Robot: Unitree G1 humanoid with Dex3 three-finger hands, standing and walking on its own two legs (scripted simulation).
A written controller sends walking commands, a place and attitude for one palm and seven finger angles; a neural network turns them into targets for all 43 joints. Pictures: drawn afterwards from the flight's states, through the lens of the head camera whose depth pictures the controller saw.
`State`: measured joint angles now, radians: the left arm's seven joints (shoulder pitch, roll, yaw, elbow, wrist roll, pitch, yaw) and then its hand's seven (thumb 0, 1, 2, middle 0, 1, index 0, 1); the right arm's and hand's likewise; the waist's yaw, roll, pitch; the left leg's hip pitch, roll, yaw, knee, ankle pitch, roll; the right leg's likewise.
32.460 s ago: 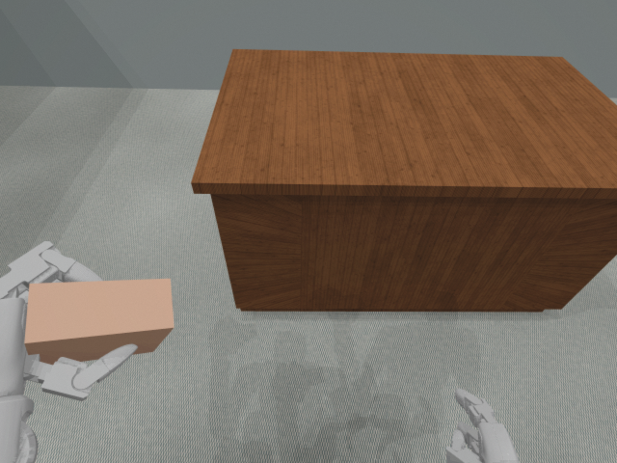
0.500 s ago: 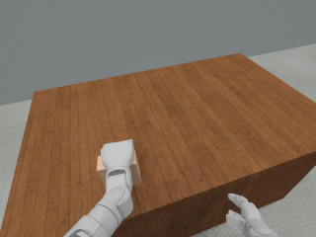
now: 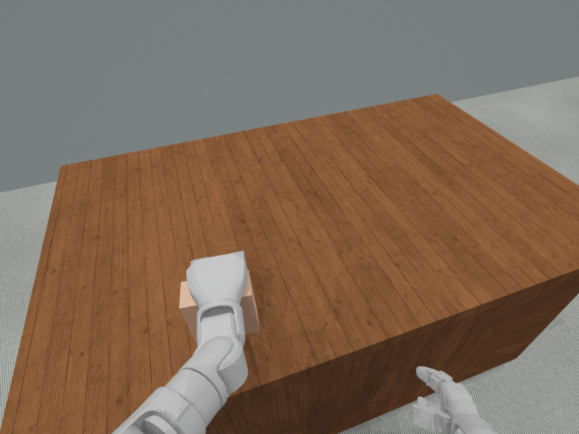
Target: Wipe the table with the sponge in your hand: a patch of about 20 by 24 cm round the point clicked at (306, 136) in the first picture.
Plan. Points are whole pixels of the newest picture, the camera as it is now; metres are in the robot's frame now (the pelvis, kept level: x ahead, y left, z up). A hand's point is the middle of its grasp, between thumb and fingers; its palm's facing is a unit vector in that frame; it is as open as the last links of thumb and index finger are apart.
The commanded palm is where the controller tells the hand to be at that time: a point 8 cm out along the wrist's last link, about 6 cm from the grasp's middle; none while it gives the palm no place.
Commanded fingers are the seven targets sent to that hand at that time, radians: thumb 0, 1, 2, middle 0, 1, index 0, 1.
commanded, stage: wipe back along the third lane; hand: left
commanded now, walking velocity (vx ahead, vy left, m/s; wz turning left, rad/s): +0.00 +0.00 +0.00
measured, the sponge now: (224, 314) +0.31 +0.16 -0.03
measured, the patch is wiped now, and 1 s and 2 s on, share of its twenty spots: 1.00 1.00 1.00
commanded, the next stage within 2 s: slide back across to the middle lane in 0.12 s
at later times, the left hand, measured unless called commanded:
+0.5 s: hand (217, 298) +0.31 +0.16 +0.01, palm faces -0.02 -0.11 -0.99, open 9.5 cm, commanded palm +0.26 +0.16 +0.06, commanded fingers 0.00 0.10 1.30 -1.20 -1.60 -1.20 -1.60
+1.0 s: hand (186, 312) +0.28 +0.20 +0.01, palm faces -0.02 -0.12 -0.99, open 9.5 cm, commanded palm +0.24 +0.20 +0.06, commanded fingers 0.00 0.10 1.30 -1.20 -1.60 -1.20 -1.60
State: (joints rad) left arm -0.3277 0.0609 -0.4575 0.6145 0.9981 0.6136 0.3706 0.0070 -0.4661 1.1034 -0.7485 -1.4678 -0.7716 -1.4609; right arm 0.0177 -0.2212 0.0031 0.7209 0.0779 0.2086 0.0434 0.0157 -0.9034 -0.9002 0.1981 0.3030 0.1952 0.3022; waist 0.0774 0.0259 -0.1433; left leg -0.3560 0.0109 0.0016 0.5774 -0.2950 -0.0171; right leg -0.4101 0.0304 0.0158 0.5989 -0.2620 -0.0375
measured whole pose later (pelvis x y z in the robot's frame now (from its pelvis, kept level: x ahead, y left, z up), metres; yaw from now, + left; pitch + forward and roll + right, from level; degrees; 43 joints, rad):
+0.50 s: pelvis +0.01 -0.01 +0.00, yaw -1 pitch +3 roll +1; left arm -0.23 0.11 -0.39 0.49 0.98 0.59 0.34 0.01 -0.47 1.10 -0.76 -1.46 -0.78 -1.45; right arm 0.01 -0.23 0.01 0.71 0.08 0.20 0.03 0.02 -0.90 -0.90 0.20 0.30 0.20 0.30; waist 0.08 0.04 -0.13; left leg -0.29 0.02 0.01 0.53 -0.29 -0.02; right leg -0.35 0.04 0.02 0.56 -0.26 -0.05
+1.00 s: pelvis +0.01 +0.00 +0.01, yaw -1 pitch +1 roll +1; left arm -0.07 0.19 -0.32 0.32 1.02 0.52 0.27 -0.01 -0.48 1.10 -0.77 -1.44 -0.80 -1.43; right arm 0.00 -0.24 0.01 0.69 0.08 0.15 0.02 0.02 -0.90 -0.90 0.20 0.30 0.19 0.30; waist 0.09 0.04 -0.10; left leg -0.23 0.02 0.02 0.50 -0.28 -0.02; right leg -0.30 0.04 0.03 0.54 -0.25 -0.04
